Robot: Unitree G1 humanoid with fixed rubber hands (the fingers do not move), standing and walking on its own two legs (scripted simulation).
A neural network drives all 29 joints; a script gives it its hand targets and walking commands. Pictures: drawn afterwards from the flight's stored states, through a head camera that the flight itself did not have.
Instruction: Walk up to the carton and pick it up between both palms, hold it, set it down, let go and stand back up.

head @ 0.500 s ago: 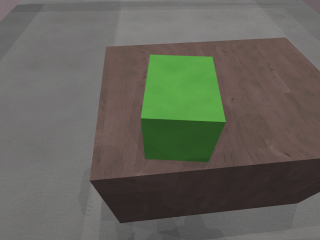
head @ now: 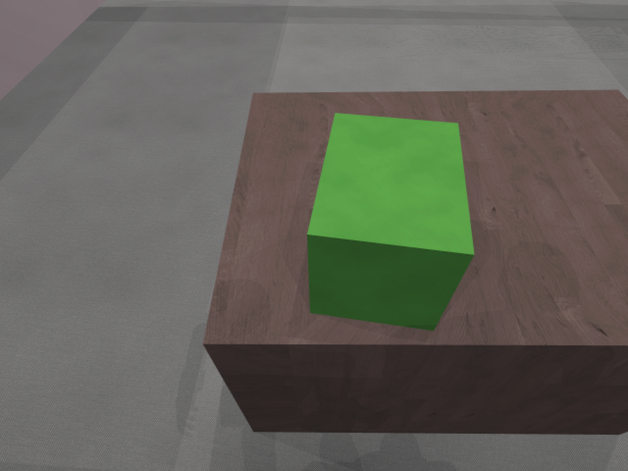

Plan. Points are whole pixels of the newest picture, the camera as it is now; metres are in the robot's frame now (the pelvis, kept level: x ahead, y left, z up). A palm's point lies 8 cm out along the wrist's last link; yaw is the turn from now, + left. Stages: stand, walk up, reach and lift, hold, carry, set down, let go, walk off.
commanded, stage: walk up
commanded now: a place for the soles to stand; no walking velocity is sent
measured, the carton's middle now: (383, 219) +0.51 -0.09 -0.02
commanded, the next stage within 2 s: reach and lift in 0.06 s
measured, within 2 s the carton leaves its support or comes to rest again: neither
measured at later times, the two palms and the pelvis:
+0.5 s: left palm (170, 440) +0.18 +0.22 -0.09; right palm out of the picture +0.14 -0.28 -0.08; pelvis +0.00 -0.02 +0.00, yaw -6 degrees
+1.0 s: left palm (178, 416) +0.20 +0.21 -0.07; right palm (552, 456) +0.15 -0.26 -0.06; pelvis +0.03 +0.01 +0.01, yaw -7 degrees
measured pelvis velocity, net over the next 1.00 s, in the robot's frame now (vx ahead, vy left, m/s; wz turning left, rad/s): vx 0.03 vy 0.01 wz -0.13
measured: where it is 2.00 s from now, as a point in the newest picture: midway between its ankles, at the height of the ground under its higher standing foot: outside the picture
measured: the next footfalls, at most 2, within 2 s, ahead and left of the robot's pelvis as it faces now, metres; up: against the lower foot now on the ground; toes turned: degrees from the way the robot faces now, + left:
none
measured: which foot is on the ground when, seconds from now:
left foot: down 0.00-1.00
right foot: down 0.00-1.00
